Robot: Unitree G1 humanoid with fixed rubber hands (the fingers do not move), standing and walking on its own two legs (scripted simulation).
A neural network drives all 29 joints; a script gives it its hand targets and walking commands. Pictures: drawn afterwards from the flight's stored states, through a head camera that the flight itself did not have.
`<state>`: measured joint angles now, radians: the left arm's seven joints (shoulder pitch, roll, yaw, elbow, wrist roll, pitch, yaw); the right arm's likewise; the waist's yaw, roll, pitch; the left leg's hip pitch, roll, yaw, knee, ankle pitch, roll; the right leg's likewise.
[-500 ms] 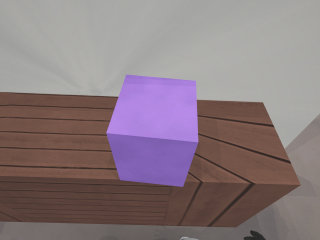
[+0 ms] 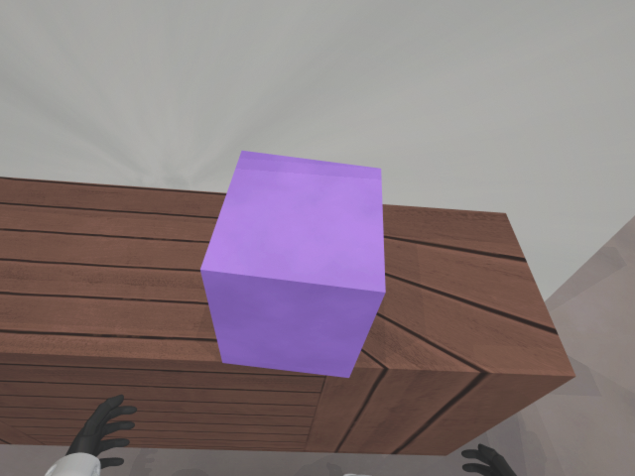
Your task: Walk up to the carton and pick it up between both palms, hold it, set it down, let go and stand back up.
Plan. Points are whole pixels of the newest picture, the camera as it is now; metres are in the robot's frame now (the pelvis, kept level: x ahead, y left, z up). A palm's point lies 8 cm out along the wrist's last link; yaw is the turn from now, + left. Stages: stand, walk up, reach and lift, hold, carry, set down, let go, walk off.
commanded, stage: reach and lift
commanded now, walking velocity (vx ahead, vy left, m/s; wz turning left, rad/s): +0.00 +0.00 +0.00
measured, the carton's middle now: (298, 270) +0.41 +0.02 +0.00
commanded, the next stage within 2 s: none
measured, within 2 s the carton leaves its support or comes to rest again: neither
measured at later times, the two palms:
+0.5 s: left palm (95, 454) +0.18 +0.25 -0.04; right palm out of the picture +0.13 -0.23 -0.04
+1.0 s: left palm (107, 417) +0.21 +0.23 -0.01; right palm (490, 458) +0.16 -0.21 -0.01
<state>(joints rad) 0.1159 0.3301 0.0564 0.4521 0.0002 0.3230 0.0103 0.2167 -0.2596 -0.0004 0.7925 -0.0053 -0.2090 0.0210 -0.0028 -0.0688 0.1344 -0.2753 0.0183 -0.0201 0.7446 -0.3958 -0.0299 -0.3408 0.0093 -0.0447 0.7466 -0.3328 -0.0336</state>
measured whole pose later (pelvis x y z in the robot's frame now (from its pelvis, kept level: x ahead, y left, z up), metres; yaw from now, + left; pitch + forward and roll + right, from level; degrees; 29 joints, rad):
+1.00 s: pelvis +0.00 +0.00 +0.02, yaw +0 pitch -5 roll +0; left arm 0.19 0.29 -0.03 0.39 -0.05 -0.21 0.06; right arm 0.30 -0.13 0.00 0.47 0.03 -0.37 0.02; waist 0.00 -0.06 0.11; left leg -0.17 0.02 -0.02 0.57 -0.31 -0.03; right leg -0.24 0.01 -0.04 0.58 -0.26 -0.03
